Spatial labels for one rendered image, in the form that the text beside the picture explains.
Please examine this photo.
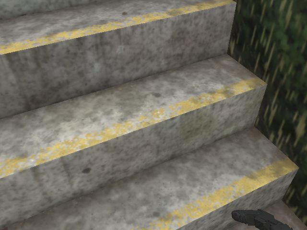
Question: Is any right robot hand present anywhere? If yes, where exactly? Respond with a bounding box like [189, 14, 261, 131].
[231, 209, 293, 230]

